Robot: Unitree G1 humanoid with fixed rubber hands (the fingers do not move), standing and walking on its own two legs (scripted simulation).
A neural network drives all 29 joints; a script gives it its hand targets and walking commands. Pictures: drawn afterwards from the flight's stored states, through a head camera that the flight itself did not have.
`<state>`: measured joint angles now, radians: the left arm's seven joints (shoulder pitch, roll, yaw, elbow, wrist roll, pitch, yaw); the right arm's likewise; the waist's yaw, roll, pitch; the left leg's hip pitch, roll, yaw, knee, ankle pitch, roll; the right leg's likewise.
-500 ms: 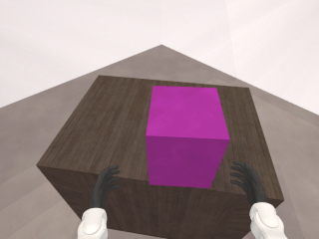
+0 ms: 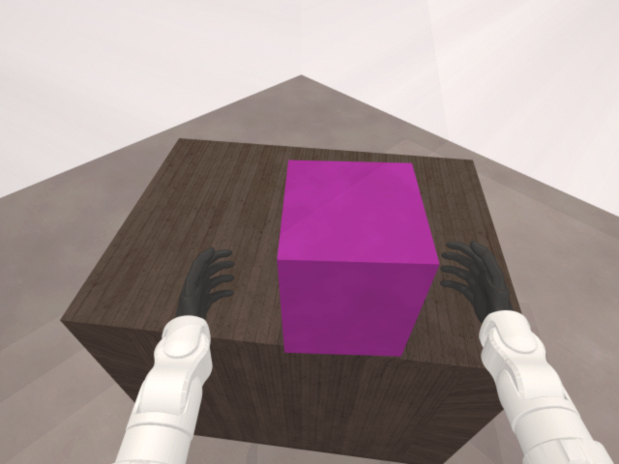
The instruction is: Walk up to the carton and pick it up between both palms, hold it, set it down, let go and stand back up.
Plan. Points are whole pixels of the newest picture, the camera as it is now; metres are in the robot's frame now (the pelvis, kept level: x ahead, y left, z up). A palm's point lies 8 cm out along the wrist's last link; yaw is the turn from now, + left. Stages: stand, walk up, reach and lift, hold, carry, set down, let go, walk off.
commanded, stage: reach and lift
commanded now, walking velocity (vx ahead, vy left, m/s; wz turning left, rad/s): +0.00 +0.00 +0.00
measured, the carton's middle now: (346, 260) +0.44 -0.06 -0.01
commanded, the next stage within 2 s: none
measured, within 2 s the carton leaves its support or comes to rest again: neither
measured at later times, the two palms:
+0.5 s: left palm (195, 242) +0.38 +0.15 +0.11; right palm (493, 234) +0.37 -0.24 +0.12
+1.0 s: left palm (196, 177) +0.44 +0.15 +0.17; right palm (491, 170) +0.42 -0.23 +0.18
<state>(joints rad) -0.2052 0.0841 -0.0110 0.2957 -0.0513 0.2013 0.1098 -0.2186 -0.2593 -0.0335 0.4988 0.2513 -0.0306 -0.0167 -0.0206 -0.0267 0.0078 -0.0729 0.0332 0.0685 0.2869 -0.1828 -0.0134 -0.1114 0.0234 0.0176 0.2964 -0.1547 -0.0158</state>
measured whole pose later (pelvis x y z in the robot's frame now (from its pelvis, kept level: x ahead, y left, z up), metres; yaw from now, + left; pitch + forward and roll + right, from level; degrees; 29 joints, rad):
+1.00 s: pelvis +0.00 +0.00 +0.00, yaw +0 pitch +6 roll -1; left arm -0.95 0.20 0.05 0.79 -0.10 0.40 0.13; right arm -0.98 -0.40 0.03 1.04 0.38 0.19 -0.01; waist -0.04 -0.02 -0.10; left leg -0.28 0.04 0.04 0.35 -0.19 -0.02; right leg -0.29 0.04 0.01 0.30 -0.12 -0.02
